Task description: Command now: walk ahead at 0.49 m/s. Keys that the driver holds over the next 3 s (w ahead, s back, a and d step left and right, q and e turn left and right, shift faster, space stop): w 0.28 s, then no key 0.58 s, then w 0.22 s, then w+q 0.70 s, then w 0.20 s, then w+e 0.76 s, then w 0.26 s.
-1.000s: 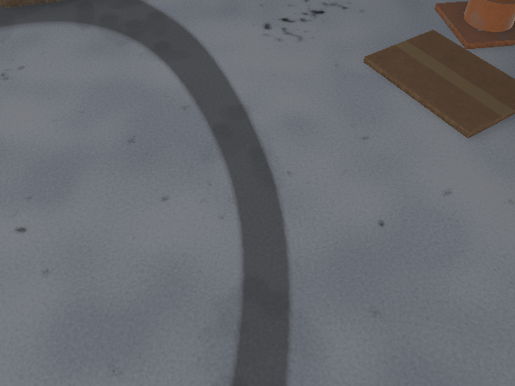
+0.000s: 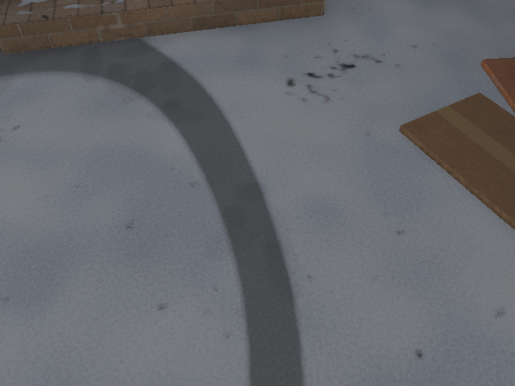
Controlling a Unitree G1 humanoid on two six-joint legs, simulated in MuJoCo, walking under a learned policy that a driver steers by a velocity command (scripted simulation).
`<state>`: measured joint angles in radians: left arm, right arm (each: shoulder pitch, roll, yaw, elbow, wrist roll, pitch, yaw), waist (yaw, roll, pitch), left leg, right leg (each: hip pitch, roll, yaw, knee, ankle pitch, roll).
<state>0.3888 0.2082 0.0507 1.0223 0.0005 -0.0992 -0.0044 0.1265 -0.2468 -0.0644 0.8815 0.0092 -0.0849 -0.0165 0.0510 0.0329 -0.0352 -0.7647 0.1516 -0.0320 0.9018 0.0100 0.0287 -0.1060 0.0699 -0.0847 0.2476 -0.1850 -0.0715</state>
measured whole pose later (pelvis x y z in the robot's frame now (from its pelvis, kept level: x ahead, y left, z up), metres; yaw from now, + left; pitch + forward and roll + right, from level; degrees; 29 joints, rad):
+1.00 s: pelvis +0.39 +0.04 -0.02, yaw +1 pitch +1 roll +0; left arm 0.13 0.20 0.06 0.99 -0.02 -0.03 0.02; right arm 0.29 -0.21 -0.04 1.07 0.01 -0.02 -0.03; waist -0.02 0.00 -0.01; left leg -0.11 0.01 0.03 0.55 -0.46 0.01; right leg -0.40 0.01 -0.03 0.62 -0.25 -0.05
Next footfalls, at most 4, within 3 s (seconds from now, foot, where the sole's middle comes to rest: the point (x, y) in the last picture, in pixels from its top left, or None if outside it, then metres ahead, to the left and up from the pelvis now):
0.22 left None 0.31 0.16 -0.78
0.66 right None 0.48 -0.06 -0.78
1.64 left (195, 308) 0.74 0.26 -0.78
2.22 right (219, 205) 1.13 0.23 -0.78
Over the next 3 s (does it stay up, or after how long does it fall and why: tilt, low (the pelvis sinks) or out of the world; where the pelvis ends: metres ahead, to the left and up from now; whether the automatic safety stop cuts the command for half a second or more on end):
stays up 1.34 0.38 0.00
